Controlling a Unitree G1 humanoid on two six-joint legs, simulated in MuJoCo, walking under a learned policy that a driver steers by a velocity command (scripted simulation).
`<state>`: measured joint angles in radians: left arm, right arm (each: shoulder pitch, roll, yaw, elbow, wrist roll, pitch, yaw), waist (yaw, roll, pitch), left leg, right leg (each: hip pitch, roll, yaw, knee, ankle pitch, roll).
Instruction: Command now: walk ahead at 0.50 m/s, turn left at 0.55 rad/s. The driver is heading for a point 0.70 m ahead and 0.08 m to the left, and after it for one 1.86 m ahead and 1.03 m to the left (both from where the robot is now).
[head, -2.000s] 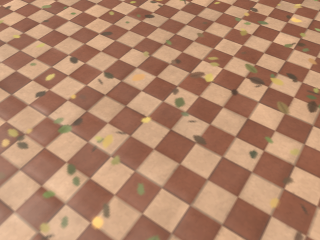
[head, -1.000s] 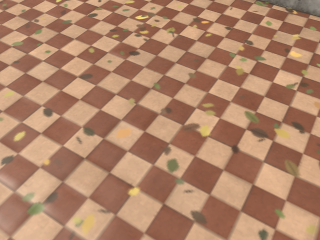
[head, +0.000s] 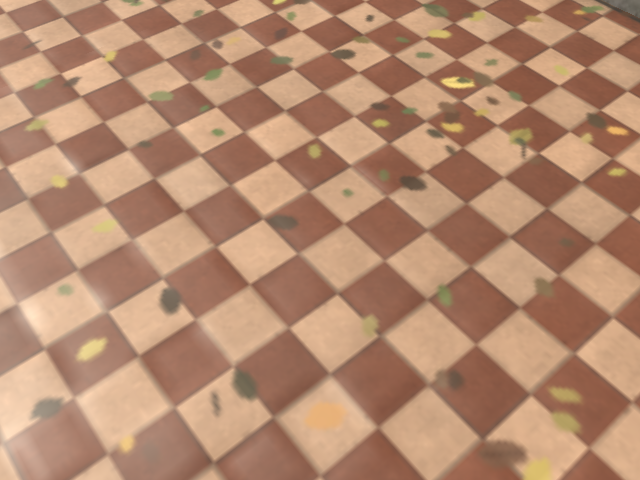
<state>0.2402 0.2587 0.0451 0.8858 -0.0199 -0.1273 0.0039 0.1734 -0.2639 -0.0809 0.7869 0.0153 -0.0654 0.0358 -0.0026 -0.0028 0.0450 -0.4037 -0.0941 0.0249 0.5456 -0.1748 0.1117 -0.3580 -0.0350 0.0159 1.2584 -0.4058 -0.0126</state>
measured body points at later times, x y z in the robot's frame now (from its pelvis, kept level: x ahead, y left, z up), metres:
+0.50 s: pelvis +0.28 -0.03 +0.01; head +0.31 -0.03 +0.46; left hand +0.37 +0.27 -0.08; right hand +0.43 -0.28 -0.11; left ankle +0.15 +0.06 -0.63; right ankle +0.37 -0.12 -0.73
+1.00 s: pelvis +0.50 +0.11 +0.01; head +0.52 +0.13 +0.46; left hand +0.47 +0.39 -0.12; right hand +0.74 -0.08 -0.08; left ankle +0.51 +0.20 -0.73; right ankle +0.48 -0.07 -0.64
